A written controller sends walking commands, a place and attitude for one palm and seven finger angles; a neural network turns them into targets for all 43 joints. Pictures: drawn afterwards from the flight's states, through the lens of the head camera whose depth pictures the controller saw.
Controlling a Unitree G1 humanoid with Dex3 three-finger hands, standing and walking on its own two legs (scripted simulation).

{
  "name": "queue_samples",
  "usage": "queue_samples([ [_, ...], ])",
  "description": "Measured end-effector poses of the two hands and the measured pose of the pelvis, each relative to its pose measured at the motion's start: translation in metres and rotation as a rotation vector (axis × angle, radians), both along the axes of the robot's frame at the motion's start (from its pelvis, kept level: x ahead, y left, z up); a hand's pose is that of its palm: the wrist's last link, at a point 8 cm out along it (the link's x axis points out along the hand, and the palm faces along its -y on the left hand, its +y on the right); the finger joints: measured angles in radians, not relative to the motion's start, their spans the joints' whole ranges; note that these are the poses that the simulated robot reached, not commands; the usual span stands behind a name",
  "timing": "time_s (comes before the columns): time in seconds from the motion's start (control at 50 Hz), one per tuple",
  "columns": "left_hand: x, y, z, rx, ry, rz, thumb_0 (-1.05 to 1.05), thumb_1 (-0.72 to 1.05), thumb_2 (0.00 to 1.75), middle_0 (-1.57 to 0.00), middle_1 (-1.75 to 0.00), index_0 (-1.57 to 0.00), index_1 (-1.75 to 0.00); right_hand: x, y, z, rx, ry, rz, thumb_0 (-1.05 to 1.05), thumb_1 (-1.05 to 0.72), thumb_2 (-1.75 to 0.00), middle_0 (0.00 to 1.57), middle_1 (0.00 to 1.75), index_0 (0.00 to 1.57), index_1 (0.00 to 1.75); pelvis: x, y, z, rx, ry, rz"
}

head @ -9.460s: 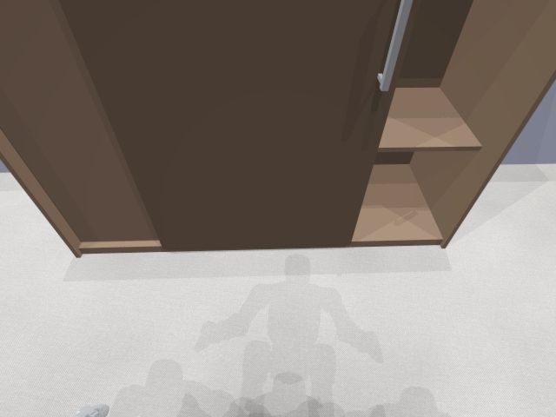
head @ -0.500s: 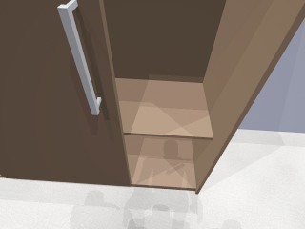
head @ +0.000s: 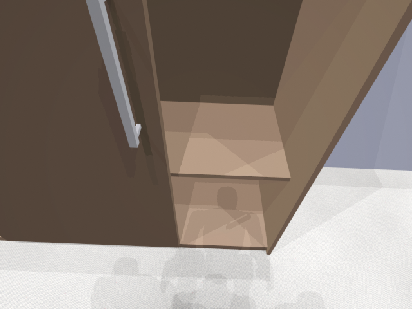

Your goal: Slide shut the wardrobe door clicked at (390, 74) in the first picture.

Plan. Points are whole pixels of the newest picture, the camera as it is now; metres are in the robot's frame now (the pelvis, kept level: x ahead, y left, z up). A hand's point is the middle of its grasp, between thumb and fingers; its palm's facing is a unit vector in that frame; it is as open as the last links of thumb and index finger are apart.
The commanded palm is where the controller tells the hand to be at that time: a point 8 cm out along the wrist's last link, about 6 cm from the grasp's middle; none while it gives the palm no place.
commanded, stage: look again from close up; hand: left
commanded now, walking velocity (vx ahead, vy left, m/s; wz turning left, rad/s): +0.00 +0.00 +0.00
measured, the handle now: (122, 81) +0.47 +0.19 +0.21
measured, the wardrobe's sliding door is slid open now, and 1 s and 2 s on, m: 0.42 0.42 0.42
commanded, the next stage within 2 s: raise the hand with hooked fingers in 0.78 s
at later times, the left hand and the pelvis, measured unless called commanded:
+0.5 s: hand out of the picture -0.06 +0.19 -0.17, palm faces +0.01 -0.98 -0.20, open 7.3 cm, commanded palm none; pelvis -0.01 +0.01 +0.01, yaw +0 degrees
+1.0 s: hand out of the picture +0.09 +0.20 -0.09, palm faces +0.23 -0.94 -0.25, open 7.2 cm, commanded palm +0.10 +0.22 -0.04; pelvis -0.01 -0.01 +0.01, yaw +1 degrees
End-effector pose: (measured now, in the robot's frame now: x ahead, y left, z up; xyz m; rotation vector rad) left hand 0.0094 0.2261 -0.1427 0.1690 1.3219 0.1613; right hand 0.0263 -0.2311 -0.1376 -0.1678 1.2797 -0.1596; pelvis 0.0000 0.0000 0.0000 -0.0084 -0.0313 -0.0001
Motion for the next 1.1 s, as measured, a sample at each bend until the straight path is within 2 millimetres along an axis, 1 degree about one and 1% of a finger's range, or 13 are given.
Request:
queue_samples([
  [0.1,0.004,0.013,0.002,0.003,-0.039,-0.014,0.0,0.91,0.9,-0.2,-0.3,-0.2,-0.3,-0.014,0.009,0.002,0.002,0.007,0.0,0.01,-0.93,-0.9,0.2,0.3,0.2,0.29,-0.011,0.007,0.002,0.0,-0.007,0.0],
  [0.18,-0.003,0.021,0.005,0.006,-0.033,-0.021,0.0,0.91,0.9,-0.2,-0.3,-0.2,-0.3,-0.025,0.013,0.005,0.007,0.019,0.0,0.01,-0.93,-0.9,0.2,0.3,0.2,0.29,-0.017,0.01,0.004,0.004,0.002,-0.002],
  [0.36,-0.046,0.025,0.008,0.006,0.087,0.0,0.0,0.91,0.9,-0.2,-0.3,-0.2,-0.3,-0.043,0.017,0.007,0.022,0.084,-0.007,0.01,-0.91,-0.9,0.2,0.3,0.2,0.29,-0.018,0.012,0.009,0.013,0.031,-0.003],
  [0.44,-0.063,0.019,0.009,-0.004,0.145,0.017,0.0,0.91,0.9,-0.2,-0.3,-0.2,-0.3,-0.044,0.017,0.007,0.024,0.105,-0.008,0.01,-0.91,-0.9,0.2,0.3,0.2,0.29,-0.014,0.011,0.01,0.014,0.032,-0.004],
  [0.52,-0.073,0.01,0.008,-0.019,0.182,0.031,0.0,0.91,0.9,-0.2,-0.3,-0.2,-0.3,-0.04,0.017,0.007,0.024,0.11,-0.005,0.0,-0.91,-0.9,0.2,0.3,0.2,0.29,-0.011,0.01,0.01,0.014,0.027,-0.004],
  [0.64,-0.07,-0.003,0.006,-0.042,0.183,0.039,0.0,0.91,0.9,-0.2,-0.3,-0.2,-0.3,-0.029,0.014,0.007,0.018,0.102,0.001,0.01,-0.92,-0.9,0.2,0.3,0.2,0.29,-0.007,0.007,0.011,0.015,0.021,-0.003],
  [0.76,-0.056,-0.012,0.005,-0.054,0.151,0.036,0.0,0.91,0.9,-0.2,-0.3,-0.2,-0.3,-0.018,0.009,0.008,0.013,0.085,0.007,0.01,-0.92,-0.9,0.2,0.3,0.2,0.29,-0.004,0.004,0.011,0.017,0.021,0.0],
  [0.9,-0.038,-0.014,0.005,-0.041,0.112,0.024,0.0,0.91,0.9,-0.2,-0.3,-0.2,-0.3,-0.01,0.003,0.008,0.011,0.072,0.011,0.01,-0.93,-0.9,0.2,0.3,0.2,0.29,0.0,-0.001,0.011,0.012,0.026,0.001],
  [0.92,-0.025,-0.013,0.01,-0.042,0.055,0.062,0.01,0.91,0.9,-0.2,-0.3,-0.2,-0.3,-0.007,0.001,0.009,0.006,0.038,0.008,0.01,-0.93,-0.9,0.2,0.3,0.2,0.29,-0.001,-0.001,0.01,0.009,0.027,0.004],
  [0.94,-0.006,-0.007,0.023,-0.006,-0.056,0.082,0.02,0.93,0.89,-0.2,-0.3,-0.21,-0.3,0.0,-0.001,0.013,-0.008,-0.029,0.011,0.01,-0.93,-0.9,0.2,0.3,0.2,0.29,-0.002,-0.002,0.01,0.015,0.026,-0.001],
  [1.0,0.06,0.013,0.082,0.104,-0.474,0.102,0.04,0.95,0.89,-0.21,-0.31,-0.21,-0.31,0.026,-0.008,0.022,-0.024,-0.265,-0.012,0.01,-0.92,-0.9,0.2,0.3,0.2,0.29,-0.005,-0.006,0.005,0.032,0.039,0.01],
  [1.06,0.122,0.011,0.145,0.118,-0.878,0.042,0.04,0.91,0.87,-0.2,-0.34,-0.2,-0.33,0.057,-0.016,0.028,-0.035,-0.447,0.011,0.01,-0.92,-0.9,0.2,0.3,0.2,0.29,-0.012,-0.009,-0.002,0.023,0.069,0.03],
  [1.1,0.148,0.003,0.174,0.075,-1.103,-0.023,0.03,0.87,0.86,-0.2,-0.36,-0.2,-0.35,0.077,-0.023,0.034,-0.04,-0.539,0.024,0.01,-0.91,-0.9,0.2,0.3,0.2,0.29,-0.018,-0.012,-0.008,0.018,0.1,0.025],
])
